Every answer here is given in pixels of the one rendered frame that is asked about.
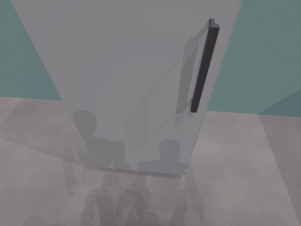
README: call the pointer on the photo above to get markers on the fridge door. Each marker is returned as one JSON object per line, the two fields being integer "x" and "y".
{"x": 127, "y": 71}

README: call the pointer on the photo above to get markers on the handle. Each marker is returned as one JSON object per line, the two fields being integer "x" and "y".
{"x": 205, "y": 63}

